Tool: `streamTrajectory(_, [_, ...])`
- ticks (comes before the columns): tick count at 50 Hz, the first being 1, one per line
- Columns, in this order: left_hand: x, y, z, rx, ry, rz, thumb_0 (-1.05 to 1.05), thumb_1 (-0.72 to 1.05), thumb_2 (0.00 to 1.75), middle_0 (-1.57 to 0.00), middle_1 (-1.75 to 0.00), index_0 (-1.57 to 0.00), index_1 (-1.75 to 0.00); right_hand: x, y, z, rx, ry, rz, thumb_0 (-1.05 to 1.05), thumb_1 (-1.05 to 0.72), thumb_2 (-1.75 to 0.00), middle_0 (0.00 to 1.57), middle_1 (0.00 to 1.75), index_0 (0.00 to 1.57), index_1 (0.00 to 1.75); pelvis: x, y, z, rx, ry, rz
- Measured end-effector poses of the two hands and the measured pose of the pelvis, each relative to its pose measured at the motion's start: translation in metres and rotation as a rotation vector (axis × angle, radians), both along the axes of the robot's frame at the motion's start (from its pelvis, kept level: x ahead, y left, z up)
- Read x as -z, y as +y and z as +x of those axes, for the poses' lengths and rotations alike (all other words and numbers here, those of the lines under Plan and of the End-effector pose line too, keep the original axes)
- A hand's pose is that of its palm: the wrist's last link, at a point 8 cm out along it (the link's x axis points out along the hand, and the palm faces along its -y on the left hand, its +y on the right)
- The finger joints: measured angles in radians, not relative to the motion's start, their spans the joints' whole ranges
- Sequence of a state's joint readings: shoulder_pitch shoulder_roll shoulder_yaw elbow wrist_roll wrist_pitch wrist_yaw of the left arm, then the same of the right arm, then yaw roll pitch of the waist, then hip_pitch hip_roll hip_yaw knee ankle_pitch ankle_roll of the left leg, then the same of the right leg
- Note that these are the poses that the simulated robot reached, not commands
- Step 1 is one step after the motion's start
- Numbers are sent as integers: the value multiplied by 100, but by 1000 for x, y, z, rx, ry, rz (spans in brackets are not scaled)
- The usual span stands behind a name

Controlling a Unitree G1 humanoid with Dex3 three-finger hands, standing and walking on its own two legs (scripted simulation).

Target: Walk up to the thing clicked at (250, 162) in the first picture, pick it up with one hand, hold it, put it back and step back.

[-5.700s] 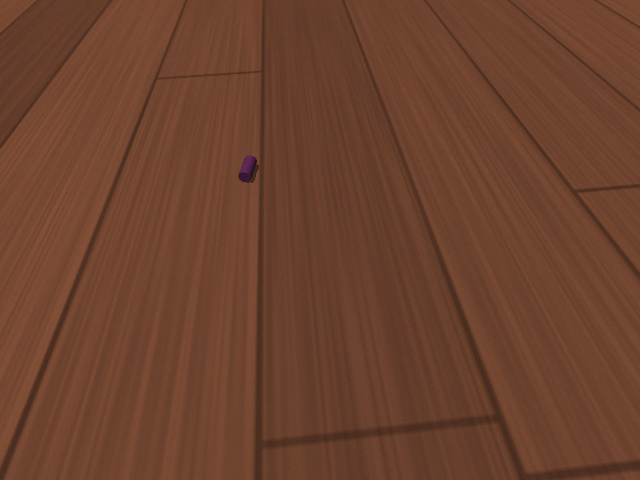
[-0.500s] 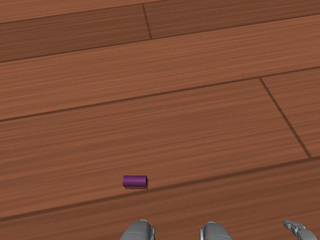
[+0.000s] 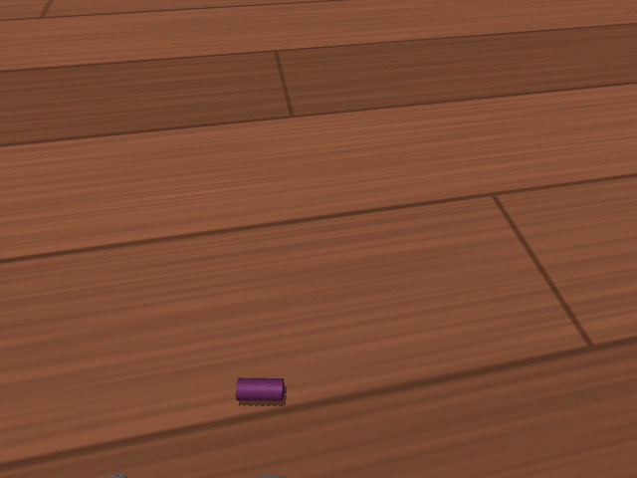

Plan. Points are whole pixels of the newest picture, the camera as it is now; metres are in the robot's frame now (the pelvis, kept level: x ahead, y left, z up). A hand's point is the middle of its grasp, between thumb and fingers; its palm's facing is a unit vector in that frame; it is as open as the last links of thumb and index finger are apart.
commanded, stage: walk up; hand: left
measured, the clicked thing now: (260, 389) +0.44 +0.20 -0.73
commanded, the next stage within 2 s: stand in 0.86 s
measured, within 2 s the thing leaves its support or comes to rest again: neither
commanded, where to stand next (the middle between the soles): +0.05 +0.01 m, yaw +0 degrees
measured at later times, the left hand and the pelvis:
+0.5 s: hand out of the picture +0.08 +0.24 -0.14, palm faces -0.01 -0.93 -0.35, open 7.4 cm; pelvis +0.00 -0.01 +0.02, yaw +0 degrees
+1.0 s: hand out of the picture +0.11 +0.23 -0.14, palm faces -0.01 -0.94 -0.34, open 7.4 cm; pelvis +0.01 -0.02 +0.02, yaw +0 degrees
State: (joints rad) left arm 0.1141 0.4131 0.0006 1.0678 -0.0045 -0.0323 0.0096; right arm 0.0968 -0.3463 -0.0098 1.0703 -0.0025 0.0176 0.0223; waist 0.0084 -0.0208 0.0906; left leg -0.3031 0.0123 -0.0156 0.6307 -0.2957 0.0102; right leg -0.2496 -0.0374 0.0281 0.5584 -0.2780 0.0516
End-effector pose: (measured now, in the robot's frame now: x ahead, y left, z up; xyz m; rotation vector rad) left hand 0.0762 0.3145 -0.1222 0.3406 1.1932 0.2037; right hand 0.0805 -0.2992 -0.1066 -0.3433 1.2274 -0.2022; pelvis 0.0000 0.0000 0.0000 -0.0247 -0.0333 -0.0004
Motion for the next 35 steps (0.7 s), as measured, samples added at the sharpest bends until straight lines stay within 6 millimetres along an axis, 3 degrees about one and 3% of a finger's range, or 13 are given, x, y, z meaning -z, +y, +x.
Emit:
streamTrajectory(8, [-11,-6,-11,-19,37,6,1,91,90,-20,-30,-21,-30,-3,-2,10,9,-23,26,1,-90,-90,20,30,20,30,-9,-5,-1,-3,-8,12])
streamTrajectory(17, [-21,-19,-9,-22,28,0,1,91,90,-20,-30,-21,-30,-7,-9,22,6,-54,45,1,-90,-90,20,30,20,30,-15,-11,-1,-7,-8,19])
streamTrajectory(35, [-23,-31,9,-15,22,-11,1,91,90,-20,-30,-21,-30,-4,-20,-6,52,30,38,1,-90,-90,20,30,20,30,-19,-18,8,-5,1,22])
